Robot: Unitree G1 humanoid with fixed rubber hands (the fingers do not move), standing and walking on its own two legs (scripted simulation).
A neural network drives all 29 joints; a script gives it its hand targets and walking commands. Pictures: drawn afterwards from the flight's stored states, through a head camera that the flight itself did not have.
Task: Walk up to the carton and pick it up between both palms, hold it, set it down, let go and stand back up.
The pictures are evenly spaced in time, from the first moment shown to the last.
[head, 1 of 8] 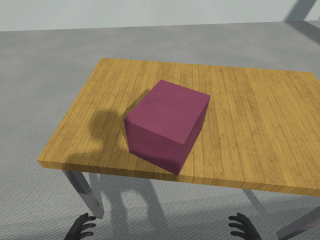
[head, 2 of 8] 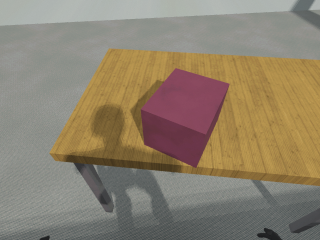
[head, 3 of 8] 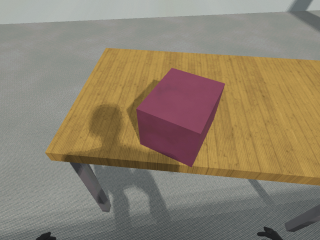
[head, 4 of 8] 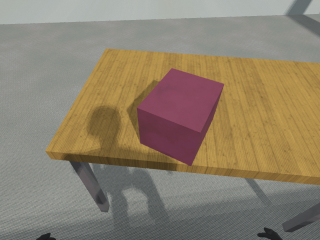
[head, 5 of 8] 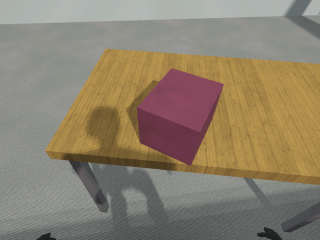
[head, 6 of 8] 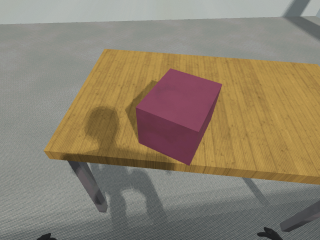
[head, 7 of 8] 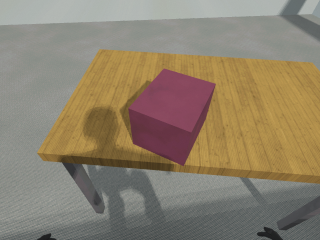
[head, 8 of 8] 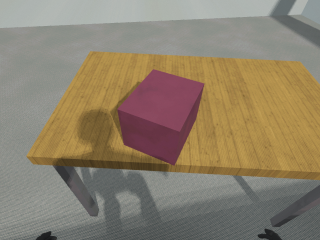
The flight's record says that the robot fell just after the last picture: no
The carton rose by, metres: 0.00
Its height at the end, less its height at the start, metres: +0.00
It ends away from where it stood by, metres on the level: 0.00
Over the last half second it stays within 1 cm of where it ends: yes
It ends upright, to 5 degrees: yes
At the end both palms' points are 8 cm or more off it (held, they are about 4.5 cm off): yes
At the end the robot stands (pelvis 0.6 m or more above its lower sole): yes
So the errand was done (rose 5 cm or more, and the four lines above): no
